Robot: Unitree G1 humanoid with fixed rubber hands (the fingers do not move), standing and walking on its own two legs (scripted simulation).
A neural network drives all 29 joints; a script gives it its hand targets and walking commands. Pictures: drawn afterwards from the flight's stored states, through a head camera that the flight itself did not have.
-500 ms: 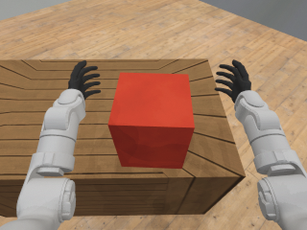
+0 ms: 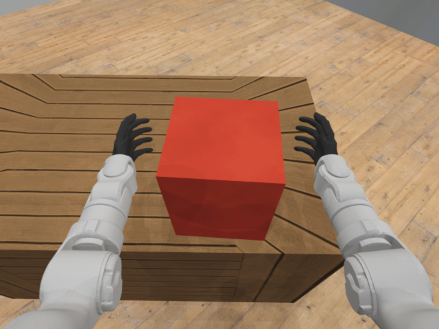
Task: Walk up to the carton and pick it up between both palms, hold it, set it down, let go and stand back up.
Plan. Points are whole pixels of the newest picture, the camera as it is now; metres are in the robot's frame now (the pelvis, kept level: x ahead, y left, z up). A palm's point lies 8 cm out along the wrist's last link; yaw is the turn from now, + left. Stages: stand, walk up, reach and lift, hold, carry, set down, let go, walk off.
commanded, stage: reach and lift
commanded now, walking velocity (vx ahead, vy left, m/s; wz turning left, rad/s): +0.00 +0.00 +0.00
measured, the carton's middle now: (222, 173) +0.44 +0.03 -0.01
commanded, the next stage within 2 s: none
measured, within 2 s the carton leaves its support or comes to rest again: neither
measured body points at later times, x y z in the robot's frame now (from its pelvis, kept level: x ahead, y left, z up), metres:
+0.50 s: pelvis -0.02 +0.00 -0.04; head +0.07 +0.00 +0.40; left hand +0.42 +0.21 +0.00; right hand +0.44 -0.16 +0.01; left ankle +0.00 +0.13 -0.74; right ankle +0.01 -0.10 -0.74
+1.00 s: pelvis -0.02 -0.01 -0.03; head +0.08 +0.00 +0.40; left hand +0.42 +0.18 +0.00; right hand +0.44 -0.13 +0.00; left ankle +0.00 +0.13 -0.74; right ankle +0.01 -0.10 -0.74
